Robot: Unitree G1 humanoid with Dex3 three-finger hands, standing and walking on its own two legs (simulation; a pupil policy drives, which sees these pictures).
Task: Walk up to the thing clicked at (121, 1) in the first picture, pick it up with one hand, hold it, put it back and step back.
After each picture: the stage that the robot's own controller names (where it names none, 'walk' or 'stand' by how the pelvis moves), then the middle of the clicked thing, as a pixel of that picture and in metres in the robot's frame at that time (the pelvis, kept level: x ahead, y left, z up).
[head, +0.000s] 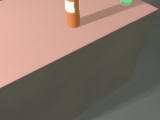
stand; out of the picture +1.00 -0.24 +0.11
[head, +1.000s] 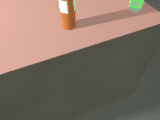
rise first; out of the picture +0.87 -0.23 +0.14
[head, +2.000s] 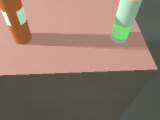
sink last; (126, 12) +0.58 -0.07 +0.14
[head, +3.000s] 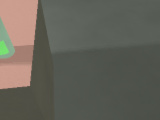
rise first; out of the picture +0.49 +0.34 +0.15
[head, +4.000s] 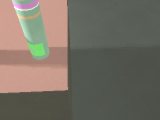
walk; (33, 28) +0.49 +0.19 +0.13
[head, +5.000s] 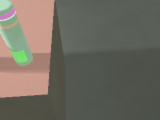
stand; (14, 37) +0.49 +0.27 +0.11
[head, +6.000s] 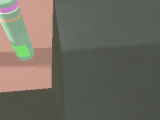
stand; (16, 31) +0.50 +0.27 +0.11
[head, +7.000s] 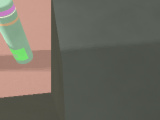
stand; (14, 34) +0.48 +0.27 +0.11
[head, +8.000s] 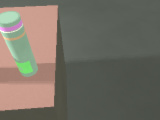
stand; (20, 48) +0.45 +0.25 +0.10
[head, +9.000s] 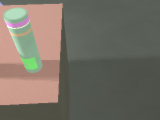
stand; (26, 44) +0.47 +0.24 +0.10
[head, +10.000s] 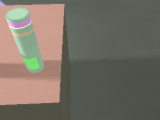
rise first; (28, 44) +0.47 +0.23 +0.10
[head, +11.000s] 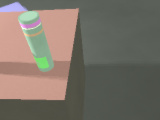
rise first; (38, 44) +0.48 +0.24 +0.11
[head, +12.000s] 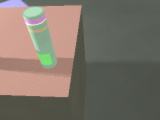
go down; (42, 41) +0.49 +0.23 +0.11
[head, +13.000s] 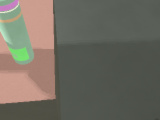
go down; (14, 31) +0.47 +0.20 +0.12
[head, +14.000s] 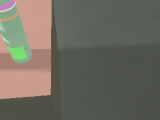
approach; (12, 31) +0.49 +0.22 +0.13
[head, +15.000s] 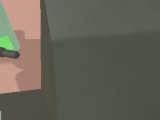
close in; out of the picture +0.49 +0.24 +0.16
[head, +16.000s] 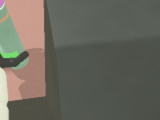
lift; (4, 35) +0.44 +0.22 +0.16
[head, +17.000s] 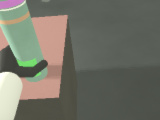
lift; (23, 40) +0.33 +0.17 +0.27
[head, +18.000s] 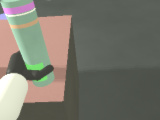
hold; (32, 45) +0.35 +0.17 +0.24
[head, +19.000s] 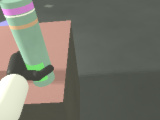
hold; (32, 45) +0.34 +0.16 +0.25
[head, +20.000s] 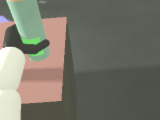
crouch; (28, 19) +0.40 +0.16 +0.30
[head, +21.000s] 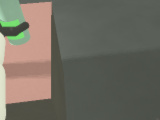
lower; (5, 2) +0.49 +0.21 +0.27
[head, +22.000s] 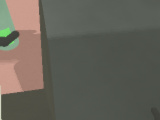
lower; out of the picture +0.50 +0.23 +0.17
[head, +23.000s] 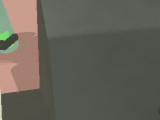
lower; out of the picture +0.49 +0.23 +0.17
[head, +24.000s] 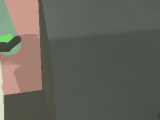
lower; out of the picture +0.49 +0.23 +0.16
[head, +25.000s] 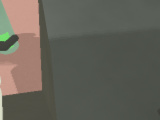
lower; out of the picture +0.49 +0.23 +0.16
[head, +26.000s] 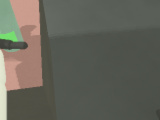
open; (0, 14) +0.49 +0.21 +0.17
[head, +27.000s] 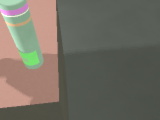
sink last; (25, 36) +0.46 +0.20 +0.15
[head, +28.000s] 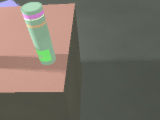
stand; (41, 37) +0.50 +0.23 +0.12
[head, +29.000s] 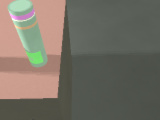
stand; (31, 37) +0.47 +0.22 +0.11
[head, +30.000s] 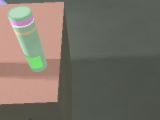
stand; (30, 43) +0.46 +0.22 +0.11
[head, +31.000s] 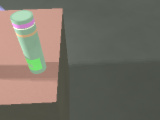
walk; (31, 45) +0.48 +0.22 +0.11
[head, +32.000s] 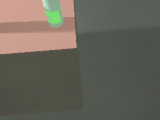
walk; out of the picture +0.66 +0.17 +0.12
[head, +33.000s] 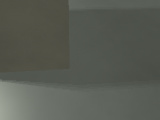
walk; out of the picture +1.03 +0.20 +0.13
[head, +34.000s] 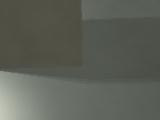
walk; out of the picture +1.26 +0.22 +0.12
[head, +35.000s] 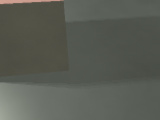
stand; out of the picture +1.20 +0.26 +0.10
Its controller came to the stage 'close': yes
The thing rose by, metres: 0.21
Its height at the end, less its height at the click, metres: +0.00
